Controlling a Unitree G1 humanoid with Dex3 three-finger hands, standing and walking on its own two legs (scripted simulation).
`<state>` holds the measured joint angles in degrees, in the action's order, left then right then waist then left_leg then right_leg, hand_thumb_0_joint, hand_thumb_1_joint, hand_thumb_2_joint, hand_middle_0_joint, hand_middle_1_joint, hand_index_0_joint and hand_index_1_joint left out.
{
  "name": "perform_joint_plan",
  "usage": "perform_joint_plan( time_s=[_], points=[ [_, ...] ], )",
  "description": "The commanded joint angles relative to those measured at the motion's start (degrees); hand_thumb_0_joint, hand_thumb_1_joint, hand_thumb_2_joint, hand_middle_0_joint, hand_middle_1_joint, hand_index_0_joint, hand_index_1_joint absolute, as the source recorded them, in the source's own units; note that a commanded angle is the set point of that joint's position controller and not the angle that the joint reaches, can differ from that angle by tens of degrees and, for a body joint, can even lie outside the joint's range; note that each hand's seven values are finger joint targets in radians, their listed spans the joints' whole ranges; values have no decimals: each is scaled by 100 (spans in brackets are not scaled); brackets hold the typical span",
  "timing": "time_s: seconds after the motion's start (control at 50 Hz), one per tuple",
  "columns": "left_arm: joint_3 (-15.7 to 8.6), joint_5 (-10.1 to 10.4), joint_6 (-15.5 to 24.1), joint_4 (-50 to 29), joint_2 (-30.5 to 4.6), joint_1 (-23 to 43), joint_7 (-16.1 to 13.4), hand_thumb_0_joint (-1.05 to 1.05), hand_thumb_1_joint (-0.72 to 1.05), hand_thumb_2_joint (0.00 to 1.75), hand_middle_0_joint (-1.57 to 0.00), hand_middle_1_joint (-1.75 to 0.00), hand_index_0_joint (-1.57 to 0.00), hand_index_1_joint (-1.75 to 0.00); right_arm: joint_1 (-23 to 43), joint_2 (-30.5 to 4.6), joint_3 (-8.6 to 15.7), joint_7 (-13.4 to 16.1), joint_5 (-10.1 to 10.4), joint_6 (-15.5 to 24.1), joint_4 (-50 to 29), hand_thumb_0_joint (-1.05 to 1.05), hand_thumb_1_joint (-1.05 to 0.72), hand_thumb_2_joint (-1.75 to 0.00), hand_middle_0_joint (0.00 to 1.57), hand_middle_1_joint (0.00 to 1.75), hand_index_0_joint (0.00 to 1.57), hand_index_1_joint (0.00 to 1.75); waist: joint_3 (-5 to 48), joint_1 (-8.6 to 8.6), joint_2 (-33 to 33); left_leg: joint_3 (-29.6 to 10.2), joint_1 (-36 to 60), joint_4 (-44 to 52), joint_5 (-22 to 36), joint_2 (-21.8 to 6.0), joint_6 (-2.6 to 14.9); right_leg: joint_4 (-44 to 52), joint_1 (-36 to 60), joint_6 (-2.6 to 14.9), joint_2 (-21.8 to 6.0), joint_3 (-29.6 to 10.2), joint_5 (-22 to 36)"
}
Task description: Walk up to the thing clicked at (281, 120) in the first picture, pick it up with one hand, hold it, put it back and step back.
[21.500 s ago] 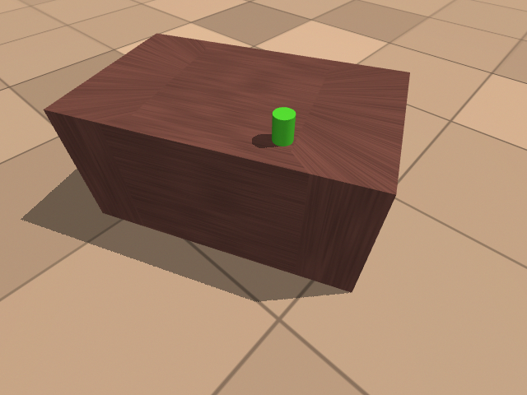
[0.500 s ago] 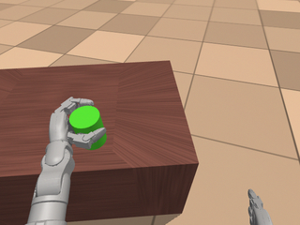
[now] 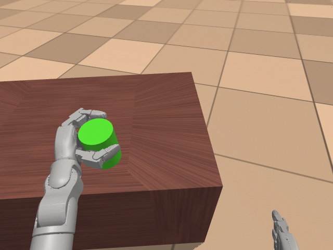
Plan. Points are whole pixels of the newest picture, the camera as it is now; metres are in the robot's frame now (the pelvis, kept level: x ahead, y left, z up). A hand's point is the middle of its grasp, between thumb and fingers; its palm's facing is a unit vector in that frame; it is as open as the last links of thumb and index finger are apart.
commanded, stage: hold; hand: left
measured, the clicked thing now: (101, 144) +0.33 +0.16 +0.13
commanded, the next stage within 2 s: none
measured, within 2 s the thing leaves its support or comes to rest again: neither
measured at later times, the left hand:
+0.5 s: hand (97, 139) +0.34 +0.17 +0.14, palm faces +0.16 -0.99 -0.01, open 10.2 cm
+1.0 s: hand (99, 136) +0.34 +0.16 +0.15, palm faces +0.14 -0.99 +0.00, open 10.2 cm
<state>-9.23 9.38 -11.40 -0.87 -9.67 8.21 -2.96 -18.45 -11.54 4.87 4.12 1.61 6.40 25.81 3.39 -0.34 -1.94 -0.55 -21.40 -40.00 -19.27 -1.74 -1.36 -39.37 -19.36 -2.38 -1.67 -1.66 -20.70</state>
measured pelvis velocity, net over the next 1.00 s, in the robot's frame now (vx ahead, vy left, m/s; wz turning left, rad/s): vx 0.01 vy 0.00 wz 0.01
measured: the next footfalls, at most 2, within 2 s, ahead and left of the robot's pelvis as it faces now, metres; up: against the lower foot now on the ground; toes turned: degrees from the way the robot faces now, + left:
none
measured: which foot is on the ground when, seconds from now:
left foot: down 0.00-1.00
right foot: down 0.00-1.00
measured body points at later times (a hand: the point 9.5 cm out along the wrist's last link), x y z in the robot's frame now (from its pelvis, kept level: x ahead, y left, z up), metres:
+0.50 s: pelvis +0.01 +0.00 +0.00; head +0.00 -0.01 +0.45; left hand +0.32 +0.22 +0.14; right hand +0.17 -0.26 -0.06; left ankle +0.02 +0.13 -0.72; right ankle +0.00 -0.15 -0.72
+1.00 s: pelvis +0.01 +0.00 +0.01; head +0.00 -0.01 +0.46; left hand +0.32 +0.21 +0.15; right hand +0.17 -0.26 -0.06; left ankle +0.02 +0.13 -0.72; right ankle +0.00 -0.15 -0.72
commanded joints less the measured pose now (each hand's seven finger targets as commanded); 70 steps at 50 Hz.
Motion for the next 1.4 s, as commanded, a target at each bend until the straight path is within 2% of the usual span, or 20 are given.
perform_joint_plan(
  time_s=[0.0, 0.02, 0.04, 0.2, 0.3, 0.42, 0.56, 0.6, 0.72, 0.74, 0.8, 0.82, 0.84, 1.04, 1.12, 1.18, 1.2, 1.26, 1.34, 1.38],
  points=[
    [-320, 94, 328, -1630, -740, 1968, -20, 0, 2, 116, -123, -139, -126, -138, 668, -783, 305, 28, 3, 346, -1006, 0, 50, -6, 5, 5, 5, 5, 1104, 8, 113, 180, 720, 655, 1045, 127, 133, 721, 191, 157, 190, 367, 1154],
    [-350, 96, 341, -2002, -817, 2383, -21, 0, 3, 116, -123, -138, -126, -138, 612, -755, 312, 30, 5, 352, -930, 0, 50, -6, 5, 5, 5, 5, 1157, -33, 12, 189, 817, 645, 1078, 141, 128, 729, 137, 152, 181, 355, 1201],
    [-450, 66, 241, -1191, -777, 1811, -29, 0, 3, 116, -122, -138, -125, -138, 582, -848, 375, 45, -9, 345, -829, 0, 50, -6, 5, 5, 5, 5, 909, -41, 294, 179, 736, 686, 1038, 118, 140, 756, 88, 138, 201, 382, 1143],
    [-532, 95, 345, -1855, -869, 2135, 15, 0, 8, 116, -122, -138, -125, -137, 625, -675, 303, 2, -2, 407, -680, 0, 51, -6, 5, 5, 5, 5, 1167, 24, 276, 219, 834, 609, 1245, 188, 183, 807, 243, 89, 113, 316, 1412],
    [-255, 59, 336, -1678, -691, 2046, 55, 0, 4, 116, -122, -138, -126, -138, 701, -765, 350, 30, 0, 439, -687, 0, 50, -6, 5, 5, 5, 5, 1163, -92, 55, 206, 987, 675, 1298, 176, 153, 804, 213, 122, 133, 330, 1455],
    [-426, 69, 429, -1809, -928, 2128, 71, 0, 2, 114, -123, -138, -126, -137, 777, -940, 476, 28, 0, 477, -625, 0, 50, -6, 5, 5, 5, 5, 1175, -54, 145, 158, 957, 746, 1327, 156, 153, 856, 309, 138, 159, 372, 1472],
    [-331, 89, 415, -1587, -689, 1902, 78, 0, 4, 116, -123, -140, -127, -139, 727, -820, 393, 17, -21, 501, -497, 0, 50, -6, 5, 5, 5, 5, 1270, -83, 158, 153, 1102, 693, 1771, 115, 142, 778, 423, 128, 185, 382, 1885],
    [-377, 81, 459, -2030, -862, 2107, 69, 0, 3, 116, -123, -139, -127, -138, 732, -749, 342, -11, -15, 487, -483, 0, 50, -6, 5, 5, 5, 5, 1293, -32, -59, 127, 1134, 740, 1781, 110, 109, 796, 435, 158, 195, 410, 1829],
    [-384, 100, 309, -1274, -718, 2027, 97, 0, 6, 119, -124, -141, -127, -140, 888, -859, 397, 4, -33, 516, -305, 0, 50, -6, 5, 5, 5, 5, 859, -74, 167, 128, 923, 886, 1287, 115, 129, 954, 310, 151, 197, 401, 1410],
    [-427, 84, 343, -1822, -897, 2337, 88, 0, 7, 120, -125, -142, -128, -141, 918, -793, 353, -9, -22, 525, -327, 0, 51, -6, 5, 5, 5, 5, 1009, -4, -12, 124, 1024, 922, 1214, 124, 108, 956, 306, 178, 208, 413, 1314],
    [-278, 109, 241, -1339, -599, 1858, 105, 0, 7, 121, -125, -142, -128, -142, 808, -852, 392, 13, -33, 540, -422, 0, 51, -6, 5, 5, 5, 5, 979, -106, 338, 146, 1081, 879, 1379, 133, 151, 1002, 359, 131, 197, 420, 1484],
    [-197, 134, 219, -1471, -516, 1845, 123, 0, 7, 120, -125, -142, -128, -141, 868, -732, 320, 5, -21, 536, -283, 0, 51, -6, 5, 5, 5, 5, 949, 7, 158, 160, 1002, 883, 1385, 155, 145, 1007, 396, 151, 180, 410, 1493],
    [-407, 150, 237, -1652, -741, 2027, 104, 0, 7, 120, -124, -142, -128, -141, 799, -930, 473, 15, -25, 552, -234, 0, 51, -6, 5, 5, 5, 5, 1002, -50, 183, 165, 1097, 873, 1390, 146, 140, 985, 323, 148, 190, 407, 1485],
    [-534, 64, 356, -1617, -768, 1810, 7, 0, 6, 121, -124, -143, -128, -142, 957, -889, 444, -36, -42, 510, -344, 0, 50, -6, 5, 5, 5, 5, 1044, 32, 199, 135, 1023, 967, 1309, 129, 124, 1035, 508, 172, 200, 396, 1375],
    [-284, 66, 455, -1666, -619, 1624, 109, 0, 9, 123, -125, -144, -129, -143, 875, -719, 307, -46, -36, 506, -161, 0, 50, -6, 5, 5, 5, 5, 1011, 5, 2, 170, 1038, 903, 1443, 153, 129, 1006, 468, 151, 181, 378, 1557],
    [-359, 75, 571, -1803, -730, 1691, 132, 0, 6, 121, -125, -143, -128, -142, 1009, -785, 341, -13, -46, 558, -248, 0, 50, -6, 5, 5, 5, 5, 1171, -22, 125, 155, 1121, 879, 1476, 147, 143, 1009, 496, 138, 180, 381, 1599],
    [-176, 90, 559, -1466, -473, 1510, 166, 0, 5, 121, -125, -143, -128, -142, 1009, -707, 250, -18, -51, 567, -273, 0, 50, -6, 5, 5, 5, 5, 1072, -91, 245, 158, 1100, 870, 1465, 144, 160, 1030, 479, 117, 180, 379, 1614],
    [-391, 131, 696, -1584, -789, 1878, 176, 0, 5, 122, -125, -144, -128, -143, 1029, -963, 453, 48, -52, 572, -152, 0, 50, -6, 5, 5, 5, 5, 1135, -155, 303, 163, 1135, 834, 1492, 159, 190, 1028, 377, 101, 158, 342, 1713],
    [-125, 91, 740, -1609, -538, 1761, 149, 0, 6, 122, -125, -143, -128, -142, 1009, -756, 305, 84, -53, 577, -279, 0, 50, -6, 5, 5, 5, 5, 1139, -145, 256, 168, 1177, 849, 1545, 166, 183, 1032, 413, 104, 152, 366, 1747],
    [-381, 119, 739, -1393, -713, 1792, 116, 0, 7, 123, -126, -144, -129, -144, 901, -827, 340, 73, -58, 572, -123, 0, 50, -6, 5, 5, 5, 5, 1029, -113, 316, 172, 1125, 859, 1515, 168, 190, 1026, 452, 99, 147, 365, 1731]
  ],
)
